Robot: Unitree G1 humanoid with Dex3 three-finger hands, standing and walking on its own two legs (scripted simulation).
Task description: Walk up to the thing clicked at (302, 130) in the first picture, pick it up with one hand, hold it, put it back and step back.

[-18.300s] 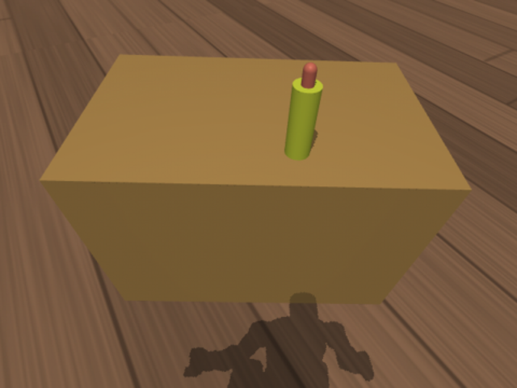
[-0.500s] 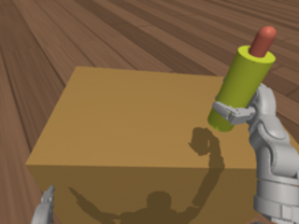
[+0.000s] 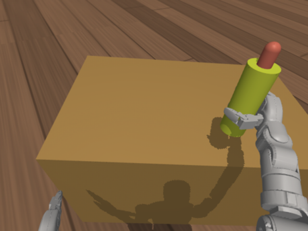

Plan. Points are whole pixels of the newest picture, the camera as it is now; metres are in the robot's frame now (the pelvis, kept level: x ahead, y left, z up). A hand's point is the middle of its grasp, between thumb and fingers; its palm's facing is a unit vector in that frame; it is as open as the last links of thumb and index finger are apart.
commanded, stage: crouch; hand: right
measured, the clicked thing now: (249, 93) +0.39 -0.20 +0.20
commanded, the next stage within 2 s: lower in 0.72 s
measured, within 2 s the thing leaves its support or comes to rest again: rests again in 1.74 s
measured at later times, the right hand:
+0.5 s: hand (239, 110) +0.43 -0.22 +0.11, palm faces +0.18 +0.98 +0.01, open 9.7 cm
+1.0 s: hand (236, 113) +0.45 -0.23 +0.08, palm faces +0.19 +0.98 +0.02, open 9.7 cm
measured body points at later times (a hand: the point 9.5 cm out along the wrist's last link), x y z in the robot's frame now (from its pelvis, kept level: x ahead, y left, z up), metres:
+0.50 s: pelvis +0.00 -0.01 -0.01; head +0.02 -0.01 +0.44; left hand +0.15 +0.26 -0.08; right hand +0.41 -0.27 +0.12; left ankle +0.03 +0.12 -0.73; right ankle +0.01 -0.14 -0.73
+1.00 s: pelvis +0.00 -0.01 -0.02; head +0.05 -0.03 +0.43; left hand +0.15 +0.25 -0.07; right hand +0.44 -0.29 +0.08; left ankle +0.03 +0.12 -0.73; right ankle +0.01 -0.14 -0.73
